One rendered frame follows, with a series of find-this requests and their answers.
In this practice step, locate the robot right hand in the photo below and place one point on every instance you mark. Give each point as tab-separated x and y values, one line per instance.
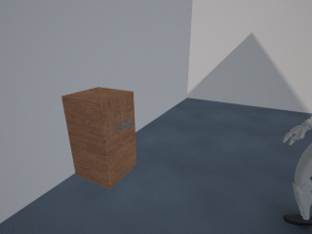
299	133

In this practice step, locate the handle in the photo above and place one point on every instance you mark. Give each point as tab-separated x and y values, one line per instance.
125	126
125	109
127	141

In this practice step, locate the right robot foot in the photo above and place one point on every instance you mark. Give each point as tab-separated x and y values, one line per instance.
297	219

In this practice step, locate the robot right shin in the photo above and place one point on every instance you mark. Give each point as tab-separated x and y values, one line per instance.
304	201

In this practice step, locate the right robot forearm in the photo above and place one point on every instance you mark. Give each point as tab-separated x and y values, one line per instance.
307	124

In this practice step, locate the drawer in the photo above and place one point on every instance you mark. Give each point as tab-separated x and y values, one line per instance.
110	130

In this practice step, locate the cabinet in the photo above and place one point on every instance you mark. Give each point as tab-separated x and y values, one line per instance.
96	159

